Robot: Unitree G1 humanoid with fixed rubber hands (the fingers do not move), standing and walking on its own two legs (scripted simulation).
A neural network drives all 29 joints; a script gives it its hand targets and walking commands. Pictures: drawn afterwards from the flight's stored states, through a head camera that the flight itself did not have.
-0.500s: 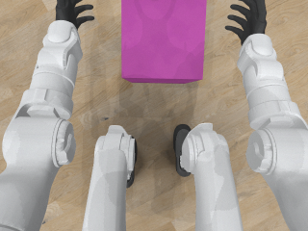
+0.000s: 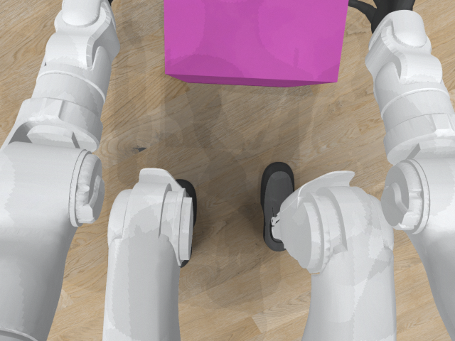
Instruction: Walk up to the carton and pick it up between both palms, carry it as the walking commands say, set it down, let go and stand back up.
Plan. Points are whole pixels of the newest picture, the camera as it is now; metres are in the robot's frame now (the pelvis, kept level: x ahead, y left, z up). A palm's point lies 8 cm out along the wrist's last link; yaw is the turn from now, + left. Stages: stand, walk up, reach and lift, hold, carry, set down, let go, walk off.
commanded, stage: reach and lift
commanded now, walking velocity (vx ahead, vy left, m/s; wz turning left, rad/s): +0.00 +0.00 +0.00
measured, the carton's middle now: (246, 8) +0.54 -0.02 -0.24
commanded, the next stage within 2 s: none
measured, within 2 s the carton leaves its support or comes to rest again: leaves its support in 1.38 s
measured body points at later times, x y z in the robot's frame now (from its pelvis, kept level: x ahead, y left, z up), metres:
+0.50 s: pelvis +0.00 +0.00 +0.00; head +0.37 +0.00 +0.25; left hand +0.56 +0.16 -0.18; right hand +0.54 -0.19 -0.18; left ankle +0.09 +0.11 -0.33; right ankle +0.13 -0.11 -0.33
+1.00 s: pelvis +0.00 +0.00 +0.01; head +0.37 +0.01 +0.25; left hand +0.56 +0.13 -0.19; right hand +0.54 -0.17 -0.18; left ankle +0.10 +0.11 -0.33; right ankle +0.13 -0.12 -0.33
